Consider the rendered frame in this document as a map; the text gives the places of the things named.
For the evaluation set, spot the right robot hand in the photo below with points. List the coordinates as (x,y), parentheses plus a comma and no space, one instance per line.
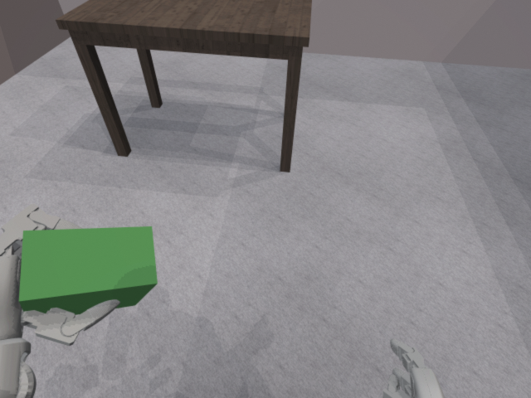
(422,382)

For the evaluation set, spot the table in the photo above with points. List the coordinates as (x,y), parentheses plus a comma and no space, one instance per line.
(273,29)

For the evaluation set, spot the sponge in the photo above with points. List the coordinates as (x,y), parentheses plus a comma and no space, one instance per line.
(76,269)

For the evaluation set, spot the left robot forearm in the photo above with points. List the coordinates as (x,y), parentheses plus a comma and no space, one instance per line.
(17,379)

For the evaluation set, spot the left robot hand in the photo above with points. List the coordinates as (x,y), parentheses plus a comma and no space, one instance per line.
(57,325)

